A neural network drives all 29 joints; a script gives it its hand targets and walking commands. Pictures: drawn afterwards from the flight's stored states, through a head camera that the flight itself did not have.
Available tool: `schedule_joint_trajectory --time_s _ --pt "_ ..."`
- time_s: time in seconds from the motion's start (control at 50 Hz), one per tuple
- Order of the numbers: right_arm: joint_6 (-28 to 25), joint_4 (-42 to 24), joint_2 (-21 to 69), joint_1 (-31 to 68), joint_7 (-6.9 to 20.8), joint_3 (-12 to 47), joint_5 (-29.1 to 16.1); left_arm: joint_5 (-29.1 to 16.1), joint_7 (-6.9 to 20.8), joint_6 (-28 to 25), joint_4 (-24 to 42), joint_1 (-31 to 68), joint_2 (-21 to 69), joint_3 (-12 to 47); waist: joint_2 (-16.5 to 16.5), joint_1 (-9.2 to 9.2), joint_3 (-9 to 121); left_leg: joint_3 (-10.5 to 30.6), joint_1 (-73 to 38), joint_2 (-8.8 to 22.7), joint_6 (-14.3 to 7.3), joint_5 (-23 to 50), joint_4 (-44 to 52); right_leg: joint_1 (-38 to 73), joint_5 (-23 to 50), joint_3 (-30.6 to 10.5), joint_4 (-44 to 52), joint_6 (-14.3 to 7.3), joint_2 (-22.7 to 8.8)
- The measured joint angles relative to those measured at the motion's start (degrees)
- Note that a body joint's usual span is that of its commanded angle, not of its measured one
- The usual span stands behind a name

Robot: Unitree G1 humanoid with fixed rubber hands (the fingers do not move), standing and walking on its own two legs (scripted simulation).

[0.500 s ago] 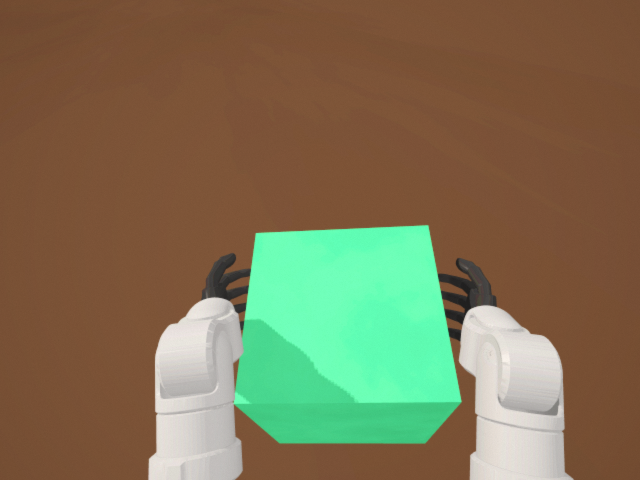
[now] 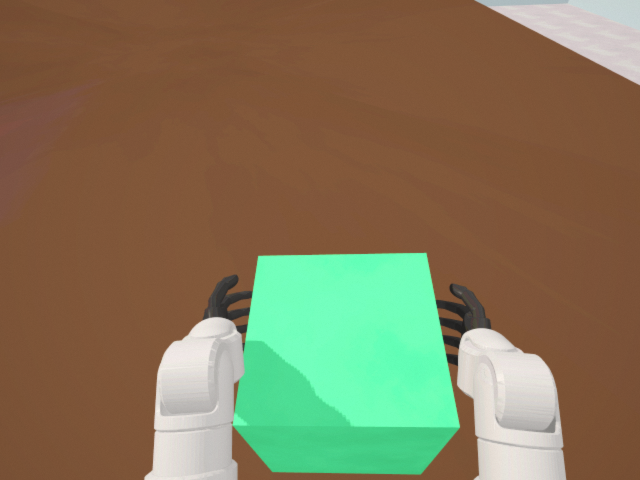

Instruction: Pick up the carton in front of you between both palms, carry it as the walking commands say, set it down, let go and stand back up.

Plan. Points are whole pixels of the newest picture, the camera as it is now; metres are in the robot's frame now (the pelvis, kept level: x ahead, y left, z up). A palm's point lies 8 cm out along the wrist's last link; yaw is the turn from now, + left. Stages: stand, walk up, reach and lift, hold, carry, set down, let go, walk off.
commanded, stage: carry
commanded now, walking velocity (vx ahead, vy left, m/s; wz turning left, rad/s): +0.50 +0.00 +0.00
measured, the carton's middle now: (343, 370) +0.29 +0.00 +0.00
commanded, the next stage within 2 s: none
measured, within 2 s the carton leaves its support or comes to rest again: neither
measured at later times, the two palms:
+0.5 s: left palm (273, 185) +0.59 +0.12 +0.09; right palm (439, 191) +0.59 -0.17 +0.08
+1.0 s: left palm (282, 150) +0.73 +0.12 +0.08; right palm (426, 157) +0.72 -0.17 +0.07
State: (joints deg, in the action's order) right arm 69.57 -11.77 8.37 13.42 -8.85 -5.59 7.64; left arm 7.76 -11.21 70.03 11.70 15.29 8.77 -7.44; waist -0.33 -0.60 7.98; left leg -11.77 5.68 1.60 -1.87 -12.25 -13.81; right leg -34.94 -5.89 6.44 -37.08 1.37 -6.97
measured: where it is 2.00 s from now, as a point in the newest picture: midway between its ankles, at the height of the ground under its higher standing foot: (343, 478)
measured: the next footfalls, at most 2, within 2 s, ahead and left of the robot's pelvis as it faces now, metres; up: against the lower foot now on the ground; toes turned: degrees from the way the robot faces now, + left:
right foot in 0.14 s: +0.28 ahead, -0.13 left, +0.00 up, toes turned -11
left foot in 0.54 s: +0.50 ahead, +0.09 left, +0.00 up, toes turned -10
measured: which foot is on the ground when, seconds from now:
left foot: down 0.00-0.18, up 0.20-0.52, down 0.54-1.00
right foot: up 0.00-0.12, down 0.14-0.60, up 0.62-0.68, down 0.70-1.00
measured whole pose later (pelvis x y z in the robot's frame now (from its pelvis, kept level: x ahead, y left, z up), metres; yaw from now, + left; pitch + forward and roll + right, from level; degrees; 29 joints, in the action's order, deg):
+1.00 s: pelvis +0.44 -0.03 -0.02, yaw +0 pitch +5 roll +1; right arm 70.1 -11.3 8.7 14.8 -8.3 -6.4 8.9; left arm 7.9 -11.4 69.8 10.9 16.7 9.1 -8.0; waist -0.4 0.0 7.1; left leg -12.2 21.3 3.3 -1.8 -12.2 -31.5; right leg -7.8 -22.3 6.8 -28.9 2.1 -3.8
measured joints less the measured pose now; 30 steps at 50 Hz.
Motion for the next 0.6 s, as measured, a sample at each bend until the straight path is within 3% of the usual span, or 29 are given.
schedule_joint_trajectory --time_s 0.08,0.14,0.18,0.2,0.24,0.28,0.4,0.54,0.6 --pt "0.8 -0.6 0.1 0.5 0.0 0.4 0.3 0.0 0.3 0.5 1.2 -0.3 -0.1 -0.3 0.0 0.0 1.2 0.3 -5.9 0.4 2.2 -4.5 0.8 2.9 3.2 2.4 7.4 -0.7 1.1" --pt "1.6 -0.3 0.2 1.1 0.1 0.2 0.8 0.1 0.4 1.0 0.7 0.2 0.0 -0.7 0.6 -0.19 1.8 1.2 -8.2 1.7 4.3 -11.2 -4.9 8.1 1.4 5.3 12.0 -1.9 2.6" --pt "1.5 0.5 -0.2 1.3 0.3 -0.8 0.9 0.4 0.6 -0.2 -2.1 1.1 0.3 -0.2 2.9 0.54 1.6 3.0 -3.2 4.8 4.4 -14.4 -19.6 8.2 1.2 7.1 8.1 -4.8 3.8" --pt "1.5 0.9 -0.4 1.0 0.3 -1.3 0.8 0.5 0.5 -0.6 -3.6 1.5 0.4 0.0 2.9 0.86 1.1 5.2 1.3 4.6 4.1 -13.8 -29.4 8.5 -0.9 7.4 6.7 -5.6 3.7" --pt "1.6 1.7 -0.3 0.5 0.2 -1.8 0.8 0.2 0.1 -0.5 -4.9 1.5 0.4 0.1 2.3 1.07 -0.4 7.7 10.3 3.4 2.9 -12.6 -44.6 10.8 -3.4 7.7 7.7 -5.9 3.5" --pt "1.6 1.7 0.1 0.2 -0.1 -1.4 0.7 -0.3 0.0 -0.4 -4.5 0.7 0.2 -0.2 1.9 1.15 -1.8 7.8 17.5 3.2 2.1 -9.4 -49.9 13.8 -3.5 7.7 10.9 -5.2 3.6" --pt "0.0 -1.2 0.1 0.6 -0.2 0.1 0.6 -1.7 -0.5 -1.6 0.2 0.0 0.0 -0.5 1.5 1.37 -5.2 6.0 27.7 3.7 2.7 -2.4 -35.5 22.1 -4.9 6.5 17.7 -4.4 3.9" --pt "0.7 -5.4 0.2 0.7 -0.2 0.1 0.6 -0.6 0.7 -1.2 3.4 0.8 0.2 0.2 1.7 0.6 -4.3 1.3 21.5 1.7 3.0 15.7 -11.6 29.4 -14.1 5.6 13.8 -1.2 4.1" --pt "0.3 -2.6 0.4 1.9 -0.1 0.2 1.0 0.2 1.0 -0.8 2.2 1.5 0.3 -1.1 -1.5 0.47 -3.1 -0.8 18.2 0.0 -1.8 8.0 -11.5 27.6 -18.5 3.2 4.5 0.5 1.8"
